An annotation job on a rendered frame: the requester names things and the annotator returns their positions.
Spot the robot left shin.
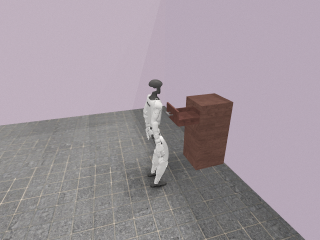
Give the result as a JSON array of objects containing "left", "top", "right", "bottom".
[{"left": 151, "top": 154, "right": 162, "bottom": 174}]

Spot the cabinet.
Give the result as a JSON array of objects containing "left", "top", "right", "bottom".
[{"left": 183, "top": 93, "right": 234, "bottom": 170}]

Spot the robot right forearm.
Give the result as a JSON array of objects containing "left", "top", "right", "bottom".
[{"left": 151, "top": 122, "right": 161, "bottom": 145}]

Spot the robot left forearm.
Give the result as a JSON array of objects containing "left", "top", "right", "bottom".
[{"left": 143, "top": 114, "right": 151, "bottom": 129}]

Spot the robot left hand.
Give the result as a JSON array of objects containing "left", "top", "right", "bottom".
[{"left": 145, "top": 128, "right": 150, "bottom": 140}]

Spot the robot right foot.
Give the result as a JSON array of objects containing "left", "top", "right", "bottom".
[{"left": 150, "top": 181, "right": 167, "bottom": 188}]

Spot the handle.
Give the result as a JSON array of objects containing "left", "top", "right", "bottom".
[{"left": 165, "top": 111, "right": 173, "bottom": 117}]

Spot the robot right hand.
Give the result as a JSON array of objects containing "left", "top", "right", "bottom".
[{"left": 155, "top": 144, "right": 165, "bottom": 158}]

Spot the right robot upper arm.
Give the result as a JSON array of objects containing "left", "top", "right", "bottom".
[{"left": 150, "top": 100, "right": 163, "bottom": 126}]

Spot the drawer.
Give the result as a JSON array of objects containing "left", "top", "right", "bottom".
[{"left": 166, "top": 102, "right": 201, "bottom": 127}]

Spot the left robot upper arm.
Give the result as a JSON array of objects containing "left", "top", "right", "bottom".
[{"left": 143, "top": 94, "right": 151, "bottom": 116}]

